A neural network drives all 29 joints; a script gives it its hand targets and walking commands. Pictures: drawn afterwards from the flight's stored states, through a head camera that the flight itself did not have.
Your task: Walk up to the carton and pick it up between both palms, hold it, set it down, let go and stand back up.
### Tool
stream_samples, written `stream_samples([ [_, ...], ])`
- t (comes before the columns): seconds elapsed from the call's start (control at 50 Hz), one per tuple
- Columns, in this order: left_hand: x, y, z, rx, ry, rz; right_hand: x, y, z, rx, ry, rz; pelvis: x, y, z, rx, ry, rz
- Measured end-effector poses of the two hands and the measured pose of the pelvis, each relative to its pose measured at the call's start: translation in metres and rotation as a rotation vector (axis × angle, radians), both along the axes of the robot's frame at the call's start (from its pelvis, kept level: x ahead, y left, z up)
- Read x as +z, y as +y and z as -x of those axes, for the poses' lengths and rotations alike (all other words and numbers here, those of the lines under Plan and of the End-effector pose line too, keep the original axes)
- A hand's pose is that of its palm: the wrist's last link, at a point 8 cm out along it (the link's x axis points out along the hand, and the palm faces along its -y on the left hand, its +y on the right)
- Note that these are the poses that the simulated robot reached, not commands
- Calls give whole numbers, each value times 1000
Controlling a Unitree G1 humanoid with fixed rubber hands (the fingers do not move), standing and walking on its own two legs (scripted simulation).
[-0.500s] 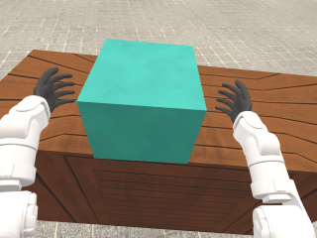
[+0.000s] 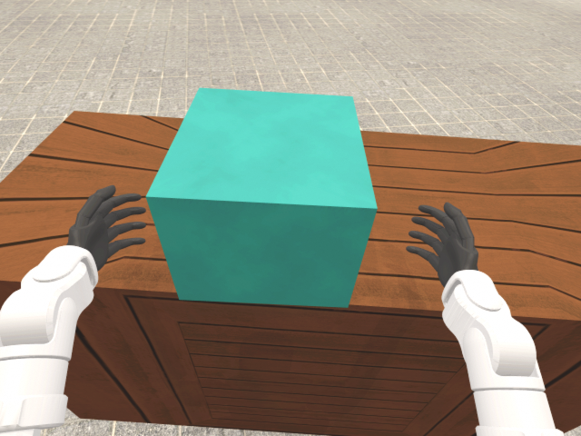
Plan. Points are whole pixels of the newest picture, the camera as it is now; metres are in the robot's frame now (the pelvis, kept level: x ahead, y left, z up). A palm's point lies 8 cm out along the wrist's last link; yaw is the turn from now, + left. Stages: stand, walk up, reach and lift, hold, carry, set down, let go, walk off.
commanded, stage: set down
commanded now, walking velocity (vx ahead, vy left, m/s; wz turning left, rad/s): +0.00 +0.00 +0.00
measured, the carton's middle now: (270, 193) +0.48 +0.03 +0.09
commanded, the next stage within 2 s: let go in 1.94 s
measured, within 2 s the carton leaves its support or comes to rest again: neither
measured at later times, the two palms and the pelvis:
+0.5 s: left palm (76, 327) +0.23 +0.26 +0.08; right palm (454, 329) +0.23 -0.20 +0.08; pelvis +0.03 +0.00 +0.00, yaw +0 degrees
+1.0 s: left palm (93, 356) +0.22 +0.25 +0.02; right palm (447, 359) +0.21 -0.21 +0.03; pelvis +0.05 +0.01 +0.00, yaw -1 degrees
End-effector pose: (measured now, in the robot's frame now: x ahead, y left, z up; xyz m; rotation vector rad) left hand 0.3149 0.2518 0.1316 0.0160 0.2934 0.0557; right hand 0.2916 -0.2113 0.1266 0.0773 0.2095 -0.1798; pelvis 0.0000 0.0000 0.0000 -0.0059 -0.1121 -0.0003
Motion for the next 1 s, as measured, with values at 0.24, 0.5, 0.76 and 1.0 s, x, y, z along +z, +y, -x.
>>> stream_samples([
  [0.24,-32,0,51,17,18,-13,-29,5,43,1,41,26,2,-4,-14,-11,-2,1],
  [0.5,-50,3,82,13,0,-27,-42,10,66,0,86,54,2,-3,-29,-4,20,8],
  [0.76,-83,3,96,18,82,-36,-71,9,83,-20,197,86,2,6,-44,-8,25,20],
  [1.0,-108,-1,91,28,175,-55,-97,4,79,-2,273,117,2,14,-51,-19,29,24],
])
